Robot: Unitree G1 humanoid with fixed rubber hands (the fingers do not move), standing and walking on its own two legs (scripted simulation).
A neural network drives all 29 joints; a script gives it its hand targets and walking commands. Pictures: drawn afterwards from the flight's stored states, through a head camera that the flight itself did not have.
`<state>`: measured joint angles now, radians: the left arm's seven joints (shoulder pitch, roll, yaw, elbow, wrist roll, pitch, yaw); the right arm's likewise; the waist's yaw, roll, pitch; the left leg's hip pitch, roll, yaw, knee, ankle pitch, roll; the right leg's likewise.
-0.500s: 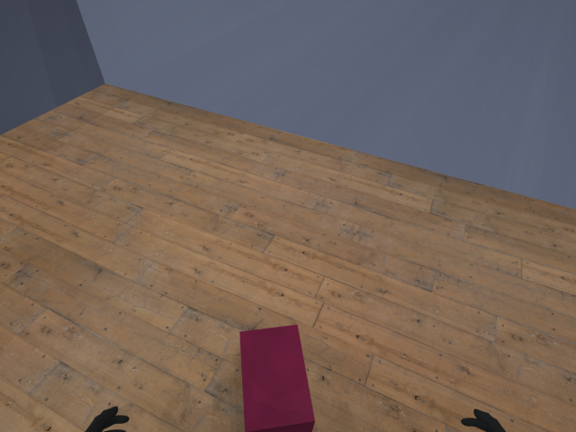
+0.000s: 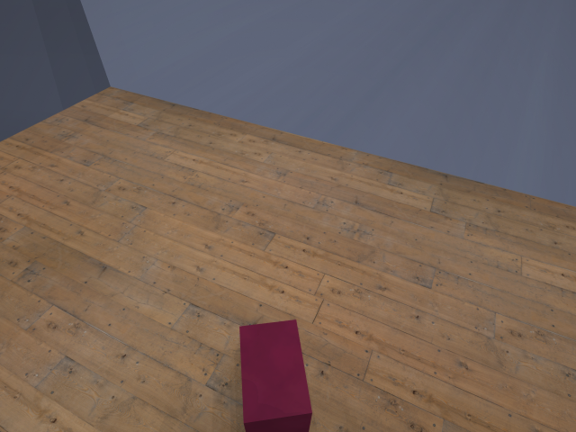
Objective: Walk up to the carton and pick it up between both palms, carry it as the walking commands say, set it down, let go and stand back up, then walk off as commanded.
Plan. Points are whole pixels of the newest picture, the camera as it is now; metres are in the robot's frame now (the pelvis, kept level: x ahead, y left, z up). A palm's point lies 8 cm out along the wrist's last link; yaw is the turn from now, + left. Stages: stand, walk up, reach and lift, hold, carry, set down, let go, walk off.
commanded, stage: stand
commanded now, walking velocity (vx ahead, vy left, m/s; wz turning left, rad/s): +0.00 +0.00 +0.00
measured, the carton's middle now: (273, 379) +0.46 +0.05 -0.67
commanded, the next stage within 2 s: walk off in 0.88 s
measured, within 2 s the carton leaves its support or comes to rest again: neither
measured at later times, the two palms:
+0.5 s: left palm out of the picture +0.07 +0.30 -0.10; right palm out of the picture +0.05 -0.30 -0.10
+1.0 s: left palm out of the picture +0.06 +0.31 -0.11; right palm out of the picture +0.07 -0.29 -0.10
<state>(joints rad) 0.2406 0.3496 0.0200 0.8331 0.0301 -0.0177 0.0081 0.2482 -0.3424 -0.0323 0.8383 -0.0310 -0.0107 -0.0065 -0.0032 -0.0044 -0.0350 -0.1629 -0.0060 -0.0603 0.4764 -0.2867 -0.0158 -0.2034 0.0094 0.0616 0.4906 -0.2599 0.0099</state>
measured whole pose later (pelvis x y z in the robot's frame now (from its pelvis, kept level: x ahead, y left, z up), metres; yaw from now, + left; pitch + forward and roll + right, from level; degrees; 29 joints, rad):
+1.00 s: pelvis -0.01 +0.01 +0.01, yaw +0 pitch -2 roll +0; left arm 0.16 0.37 0.00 1.04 0.02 -0.02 0.01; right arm 0.16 -0.36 -0.01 1.02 -0.01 -0.02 -0.01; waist 0.01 -0.02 0.02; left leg -0.13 -0.01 -0.06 0.39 -0.22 -0.01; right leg -0.16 0.00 0.06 0.38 -0.18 0.03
